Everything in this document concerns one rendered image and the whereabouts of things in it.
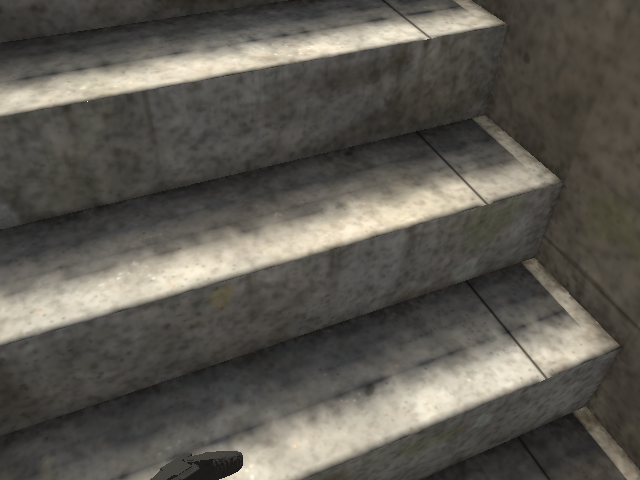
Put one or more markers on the left robot hand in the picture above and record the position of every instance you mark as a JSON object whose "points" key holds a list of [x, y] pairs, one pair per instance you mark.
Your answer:
{"points": [[206, 466]]}

